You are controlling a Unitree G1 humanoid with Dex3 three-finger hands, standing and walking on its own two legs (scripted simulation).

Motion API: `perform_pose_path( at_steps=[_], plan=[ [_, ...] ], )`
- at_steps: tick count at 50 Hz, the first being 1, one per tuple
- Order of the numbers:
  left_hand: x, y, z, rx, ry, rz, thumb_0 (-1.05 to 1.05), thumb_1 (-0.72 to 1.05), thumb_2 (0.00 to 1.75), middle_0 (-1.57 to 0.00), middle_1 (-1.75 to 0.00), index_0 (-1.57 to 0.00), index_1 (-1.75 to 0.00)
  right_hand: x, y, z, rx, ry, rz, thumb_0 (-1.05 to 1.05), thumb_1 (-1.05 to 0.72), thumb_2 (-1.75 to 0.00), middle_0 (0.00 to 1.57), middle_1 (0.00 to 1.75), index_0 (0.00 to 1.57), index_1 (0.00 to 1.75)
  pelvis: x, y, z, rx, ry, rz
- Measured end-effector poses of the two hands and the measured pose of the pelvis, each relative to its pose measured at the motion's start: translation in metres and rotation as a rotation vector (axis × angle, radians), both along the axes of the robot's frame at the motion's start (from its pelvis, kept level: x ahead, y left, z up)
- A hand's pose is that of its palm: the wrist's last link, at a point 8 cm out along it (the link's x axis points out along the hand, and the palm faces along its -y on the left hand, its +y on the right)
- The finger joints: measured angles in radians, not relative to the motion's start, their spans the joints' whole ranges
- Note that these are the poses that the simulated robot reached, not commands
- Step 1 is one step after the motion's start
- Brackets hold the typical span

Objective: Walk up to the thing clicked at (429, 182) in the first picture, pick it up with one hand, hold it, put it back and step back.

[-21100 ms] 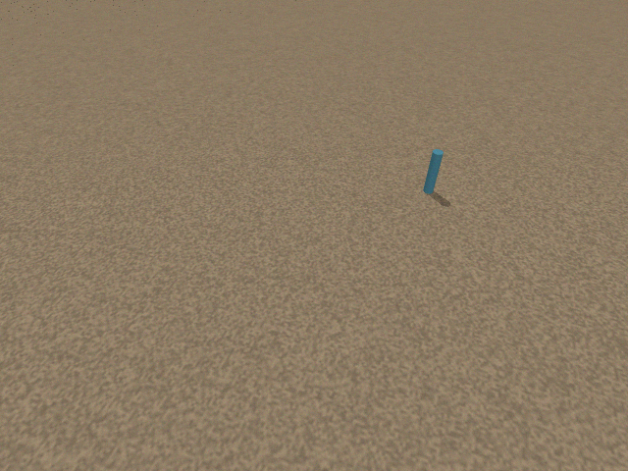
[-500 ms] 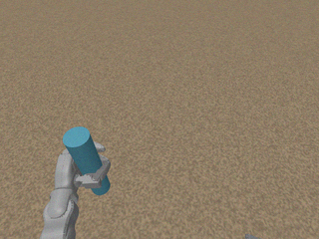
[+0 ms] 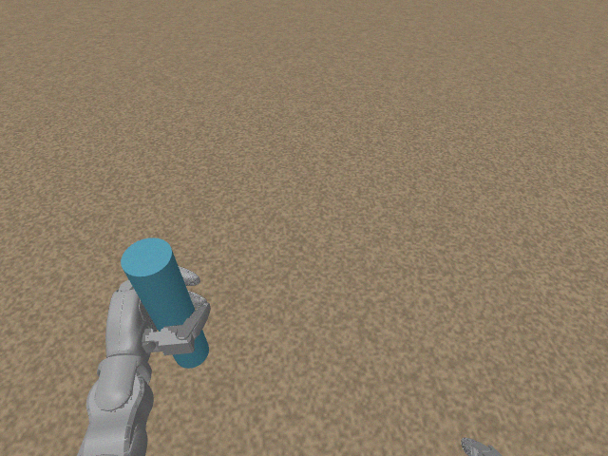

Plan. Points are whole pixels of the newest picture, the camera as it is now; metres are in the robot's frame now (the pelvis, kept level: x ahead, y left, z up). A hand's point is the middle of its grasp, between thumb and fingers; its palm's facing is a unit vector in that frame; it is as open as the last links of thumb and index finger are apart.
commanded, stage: crouch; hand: left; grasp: from the side
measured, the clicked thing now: (173, 312) +0.33 +0.18 +0.03
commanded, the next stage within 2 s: lower in 1.70 s
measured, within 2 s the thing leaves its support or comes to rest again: neither
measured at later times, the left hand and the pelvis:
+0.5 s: hand (207, 356) +0.37 +0.18 -0.19, palm faces +0.10 -1.00 -0.01, open 6.9 cm; pelvis -0.04 +0.00 -0.17, yaw -1 degrees
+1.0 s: hand (220, 380) +0.40 +0.19 -0.39, palm faces +0.11 -0.99 -0.02, open 6.9 cm; pelvis -0.09 +0.00 -0.35, yaw -4 degrees
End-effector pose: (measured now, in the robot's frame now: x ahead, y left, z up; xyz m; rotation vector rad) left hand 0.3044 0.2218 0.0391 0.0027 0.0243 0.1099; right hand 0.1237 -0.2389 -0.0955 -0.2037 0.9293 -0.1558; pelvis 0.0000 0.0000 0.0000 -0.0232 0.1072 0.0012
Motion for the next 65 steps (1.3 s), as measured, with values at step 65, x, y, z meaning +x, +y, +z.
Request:
perform_pose_path(
  at_steps=[65],
  plan=[
    [0.089,0.022,-0.489,-0.003,0.035,-0.012,0.01,-0.03,1.12,-0.90,-1.08,-0.92,-1.08,-0.169,-0.029,-0.391,-0.134,0.517,0.076,0.00,-0.91,-0.91,0.20,0.30,0.20,0.30,-0.087,0.004,-0.396,-0.075,0.406,-0.080]
  ],
)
